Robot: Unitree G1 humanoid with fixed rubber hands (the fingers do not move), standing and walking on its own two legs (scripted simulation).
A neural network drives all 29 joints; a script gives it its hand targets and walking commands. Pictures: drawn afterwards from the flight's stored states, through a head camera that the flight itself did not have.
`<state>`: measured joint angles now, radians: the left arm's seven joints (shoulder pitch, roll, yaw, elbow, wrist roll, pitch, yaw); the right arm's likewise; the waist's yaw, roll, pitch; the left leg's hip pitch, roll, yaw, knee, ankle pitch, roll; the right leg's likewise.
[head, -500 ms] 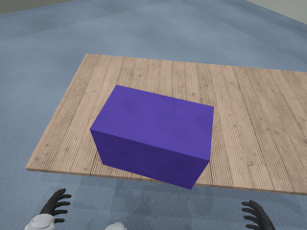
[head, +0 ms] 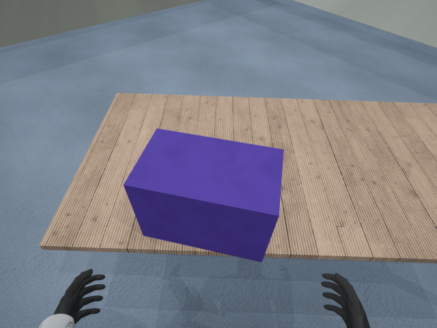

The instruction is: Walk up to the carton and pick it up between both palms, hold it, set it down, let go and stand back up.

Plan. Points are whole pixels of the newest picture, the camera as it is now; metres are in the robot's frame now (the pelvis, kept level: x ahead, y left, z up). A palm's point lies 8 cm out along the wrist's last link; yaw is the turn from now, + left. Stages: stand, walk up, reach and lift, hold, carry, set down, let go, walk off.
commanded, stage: reach and lift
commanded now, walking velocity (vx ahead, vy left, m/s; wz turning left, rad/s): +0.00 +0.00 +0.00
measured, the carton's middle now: (209, 195) +0.40 +0.04 -0.01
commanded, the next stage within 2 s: none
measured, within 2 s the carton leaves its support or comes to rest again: neither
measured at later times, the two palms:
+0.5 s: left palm (74, 275) +0.22 +0.28 -0.02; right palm (341, 289) +0.21 -0.20 -0.01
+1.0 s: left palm (69, 253) +0.25 +0.28 +0.01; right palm (336, 274) +0.23 -0.19 +0.02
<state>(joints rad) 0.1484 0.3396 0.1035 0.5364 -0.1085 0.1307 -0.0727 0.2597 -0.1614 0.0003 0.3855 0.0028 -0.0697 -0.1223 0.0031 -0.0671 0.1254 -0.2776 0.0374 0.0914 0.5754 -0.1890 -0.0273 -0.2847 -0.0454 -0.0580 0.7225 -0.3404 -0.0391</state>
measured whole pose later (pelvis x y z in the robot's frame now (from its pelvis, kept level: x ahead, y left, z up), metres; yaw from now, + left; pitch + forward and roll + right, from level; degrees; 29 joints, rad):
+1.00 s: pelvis +0.03 +0.01 +0.01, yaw +0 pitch -3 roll +3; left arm 0.12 0.42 0.07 0.39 -0.33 -0.14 -0.15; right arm 0.29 -0.15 0.09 0.06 0.19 -0.02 -0.23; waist 0.01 -0.07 0.09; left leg -0.27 0.03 0.10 0.52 -0.20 -0.02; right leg -0.28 -0.05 -0.05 0.66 -0.34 -0.03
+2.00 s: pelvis +0.05 +0.01 +0.01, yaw +0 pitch +0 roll +3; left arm -0.40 0.44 0.10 0.44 -0.34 0.24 -0.13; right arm -0.20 -0.15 0.02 0.22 0.26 0.22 -0.27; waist -0.02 -0.07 0.04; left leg -0.27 0.03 0.10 0.47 -0.20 -0.02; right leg -0.27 -0.05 -0.05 0.61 -0.34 -0.02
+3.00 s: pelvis +0.05 +0.04 +0.00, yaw -1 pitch +15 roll -2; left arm -0.71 0.44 -0.17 1.25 -0.32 -0.29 -0.09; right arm -0.52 -0.15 0.01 1.02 0.30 -0.21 -0.13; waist -0.08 -0.03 -0.17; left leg -0.66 0.08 0.08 0.67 -0.27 0.00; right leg -0.57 0.00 -0.06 0.60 -0.29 0.01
